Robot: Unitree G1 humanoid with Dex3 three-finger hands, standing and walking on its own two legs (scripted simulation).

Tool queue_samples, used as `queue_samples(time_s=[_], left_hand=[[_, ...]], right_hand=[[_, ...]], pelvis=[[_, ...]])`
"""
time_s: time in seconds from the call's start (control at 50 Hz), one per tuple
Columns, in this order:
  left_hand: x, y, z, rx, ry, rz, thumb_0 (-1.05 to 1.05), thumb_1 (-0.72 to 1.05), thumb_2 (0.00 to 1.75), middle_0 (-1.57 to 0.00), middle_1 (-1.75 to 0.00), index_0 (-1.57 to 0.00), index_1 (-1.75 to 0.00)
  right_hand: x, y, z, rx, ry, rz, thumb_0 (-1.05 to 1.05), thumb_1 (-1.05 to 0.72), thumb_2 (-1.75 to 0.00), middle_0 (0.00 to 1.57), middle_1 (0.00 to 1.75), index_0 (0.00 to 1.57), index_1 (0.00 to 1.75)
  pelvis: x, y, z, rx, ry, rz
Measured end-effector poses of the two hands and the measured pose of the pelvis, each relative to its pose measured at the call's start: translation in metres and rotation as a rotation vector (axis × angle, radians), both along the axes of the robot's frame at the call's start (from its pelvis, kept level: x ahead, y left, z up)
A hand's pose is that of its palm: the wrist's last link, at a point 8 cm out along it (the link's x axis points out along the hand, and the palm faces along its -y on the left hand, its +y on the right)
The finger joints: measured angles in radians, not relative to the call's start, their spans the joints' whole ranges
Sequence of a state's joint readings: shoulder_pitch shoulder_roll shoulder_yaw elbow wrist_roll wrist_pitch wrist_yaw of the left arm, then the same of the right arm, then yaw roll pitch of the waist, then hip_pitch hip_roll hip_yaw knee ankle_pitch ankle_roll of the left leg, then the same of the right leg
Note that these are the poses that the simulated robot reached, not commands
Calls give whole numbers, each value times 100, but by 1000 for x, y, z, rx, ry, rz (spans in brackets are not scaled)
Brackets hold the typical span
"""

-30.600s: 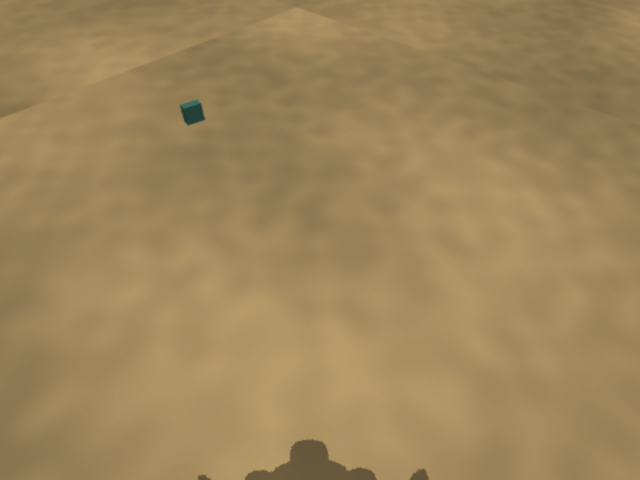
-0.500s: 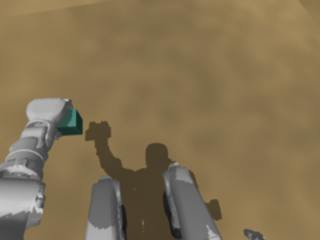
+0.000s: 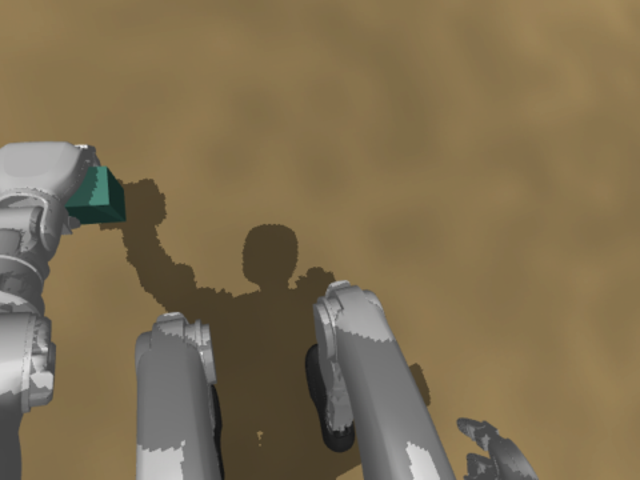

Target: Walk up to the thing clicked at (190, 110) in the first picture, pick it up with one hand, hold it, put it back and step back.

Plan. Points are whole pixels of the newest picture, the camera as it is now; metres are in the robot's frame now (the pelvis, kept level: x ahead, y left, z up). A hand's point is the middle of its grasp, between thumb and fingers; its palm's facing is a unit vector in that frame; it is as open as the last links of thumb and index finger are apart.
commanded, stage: crouch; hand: left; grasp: from above
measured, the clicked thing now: (74, 198) +0.49 +0.24 -0.20
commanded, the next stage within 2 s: lower in 0.62 s
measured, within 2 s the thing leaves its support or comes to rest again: rests again in 1.80 s
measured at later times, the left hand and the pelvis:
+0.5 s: hand (76, 203) +0.49 +0.25 -0.22, palm faces -0.47 +0.00 -0.88, open 8.6 cm; pelvis -0.01 +0.00 -0.06, yaw -2 degrees
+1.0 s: hand (82, 208) +0.49 +0.25 -0.26, palm faces -0.49 -0.01 -0.87, open 8.6 cm; pelvis -0.01 +0.00 -0.08, yaw -4 degrees
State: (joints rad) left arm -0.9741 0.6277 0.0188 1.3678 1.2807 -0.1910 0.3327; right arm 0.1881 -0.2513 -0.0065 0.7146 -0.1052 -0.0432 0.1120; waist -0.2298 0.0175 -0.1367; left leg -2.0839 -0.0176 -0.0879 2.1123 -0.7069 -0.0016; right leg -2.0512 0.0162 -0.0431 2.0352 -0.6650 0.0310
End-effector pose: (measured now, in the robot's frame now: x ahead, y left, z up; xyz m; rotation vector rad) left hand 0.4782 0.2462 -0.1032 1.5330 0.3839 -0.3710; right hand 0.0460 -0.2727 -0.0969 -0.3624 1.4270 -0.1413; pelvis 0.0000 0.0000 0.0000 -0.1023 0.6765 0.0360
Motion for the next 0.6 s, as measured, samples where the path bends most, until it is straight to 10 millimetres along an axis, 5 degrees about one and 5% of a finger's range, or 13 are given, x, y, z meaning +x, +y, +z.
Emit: queue_samples(time_s=[0.34,0.6], left_hand=[[12,-1,-45,-4,8,-4,-1,15,62,-72,-64,-74,-59],[19,2,-66,4,6,1,-1,15,62,-72,-63,-74,-58]], right_hand=[[-47,0,-33,-1,94,-31,0,-93,-90,20,30,20,30],[-55,9,-50,2,100,-23,0,-93,-90,20,30,20,30]], pelvis=[[-11,-1,-45,-11,-33,-14],[-14,0,-66,-25,-50,-21]])
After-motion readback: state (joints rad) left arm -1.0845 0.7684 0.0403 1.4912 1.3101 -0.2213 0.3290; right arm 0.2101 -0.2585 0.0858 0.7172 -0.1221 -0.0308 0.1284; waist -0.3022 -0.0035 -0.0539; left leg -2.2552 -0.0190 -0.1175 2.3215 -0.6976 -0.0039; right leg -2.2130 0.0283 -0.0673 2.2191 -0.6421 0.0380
